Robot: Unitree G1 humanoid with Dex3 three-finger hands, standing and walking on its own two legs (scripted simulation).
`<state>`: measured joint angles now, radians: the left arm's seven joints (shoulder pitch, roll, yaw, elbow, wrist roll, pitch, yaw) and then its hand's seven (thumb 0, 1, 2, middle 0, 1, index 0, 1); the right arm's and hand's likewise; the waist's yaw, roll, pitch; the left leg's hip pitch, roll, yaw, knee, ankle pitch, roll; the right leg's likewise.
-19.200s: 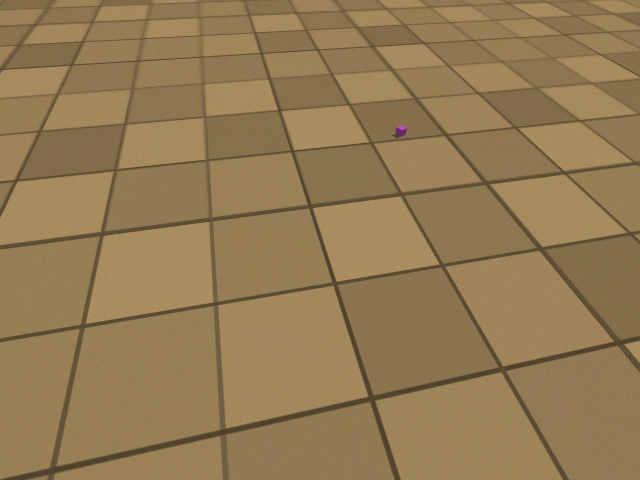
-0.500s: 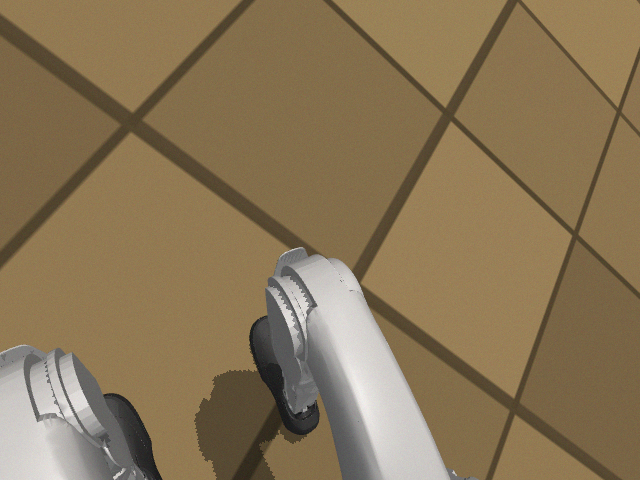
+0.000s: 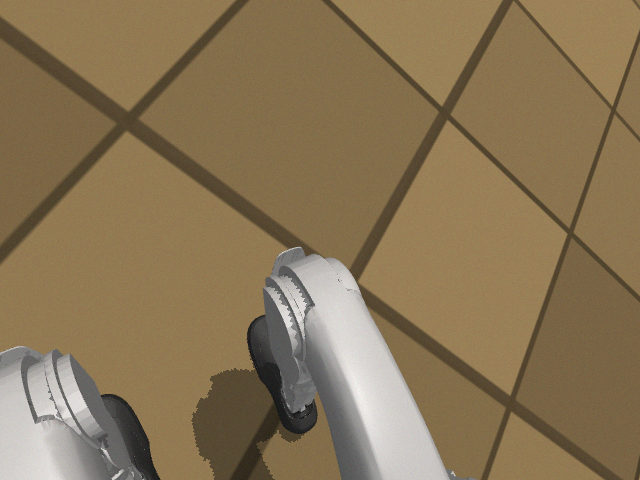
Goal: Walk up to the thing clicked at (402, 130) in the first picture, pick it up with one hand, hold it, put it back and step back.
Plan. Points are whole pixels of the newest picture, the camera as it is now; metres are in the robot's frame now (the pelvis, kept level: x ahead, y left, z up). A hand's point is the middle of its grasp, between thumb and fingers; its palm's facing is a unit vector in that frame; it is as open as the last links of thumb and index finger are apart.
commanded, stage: rise first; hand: left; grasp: from above
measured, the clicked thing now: out of the picture +0.48 +0.29 -0.31
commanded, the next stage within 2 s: approach in 0.34 s
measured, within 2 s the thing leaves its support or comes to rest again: neither
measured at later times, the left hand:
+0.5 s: hand out of the picture +0.46 +0.32 -0.19, palm faces -0.08 -0.43 -0.90, open 12.2 cm
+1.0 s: hand out of the picture +0.51 +0.27 -0.18, palm faces -0.06 -0.39 -0.92, open 12.7 cm
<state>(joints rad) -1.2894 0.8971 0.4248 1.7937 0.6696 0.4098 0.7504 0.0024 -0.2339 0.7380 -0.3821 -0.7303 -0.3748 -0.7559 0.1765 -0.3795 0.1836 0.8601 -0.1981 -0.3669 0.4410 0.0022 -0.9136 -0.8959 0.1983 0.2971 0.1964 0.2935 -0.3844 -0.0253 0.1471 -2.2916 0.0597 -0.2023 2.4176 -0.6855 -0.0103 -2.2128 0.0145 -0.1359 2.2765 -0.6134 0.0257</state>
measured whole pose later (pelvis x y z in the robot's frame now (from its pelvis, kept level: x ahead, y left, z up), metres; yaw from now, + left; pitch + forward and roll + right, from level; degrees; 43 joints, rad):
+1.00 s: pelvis +0.00 +0.00 +0.00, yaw -1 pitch +31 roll -10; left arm -1.40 0.92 0.41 1.79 0.70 0.44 0.81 0.00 -0.31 0.78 -0.35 -0.76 -0.34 -0.79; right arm 0.19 -0.41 0.19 0.85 -0.22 -0.36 0.45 0.00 -0.91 -0.90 0.20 0.30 0.20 0.29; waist -0.47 -0.02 0.21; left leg -2.27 0.07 -0.22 2.41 -0.70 -0.02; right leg -2.20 0.02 -0.15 2.26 -0.61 0.02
